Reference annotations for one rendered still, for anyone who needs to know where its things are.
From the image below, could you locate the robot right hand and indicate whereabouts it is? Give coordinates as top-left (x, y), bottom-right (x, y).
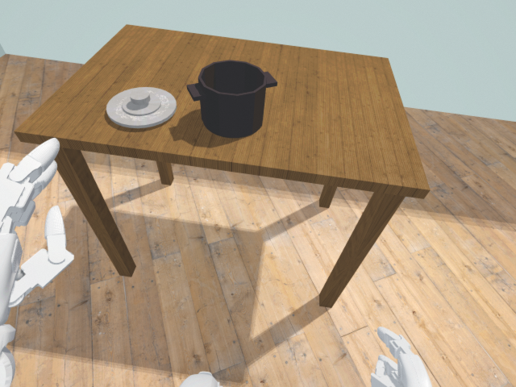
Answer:
top-left (371, 327), bottom-right (432, 387)

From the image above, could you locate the pot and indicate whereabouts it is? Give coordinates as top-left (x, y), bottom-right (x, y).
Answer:
top-left (187, 60), bottom-right (277, 138)

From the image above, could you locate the left robot forearm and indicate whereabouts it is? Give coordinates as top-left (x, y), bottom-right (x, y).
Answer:
top-left (0, 324), bottom-right (16, 387)

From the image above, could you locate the table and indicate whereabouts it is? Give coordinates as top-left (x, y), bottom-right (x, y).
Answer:
top-left (14, 24), bottom-right (430, 308)

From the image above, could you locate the robot left hand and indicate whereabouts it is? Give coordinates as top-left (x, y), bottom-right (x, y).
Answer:
top-left (0, 138), bottom-right (74, 325)

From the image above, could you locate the knob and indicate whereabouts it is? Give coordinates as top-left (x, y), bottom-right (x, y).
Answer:
top-left (130, 89), bottom-right (150, 105)

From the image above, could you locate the lid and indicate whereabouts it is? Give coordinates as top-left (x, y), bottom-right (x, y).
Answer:
top-left (106, 87), bottom-right (177, 128)

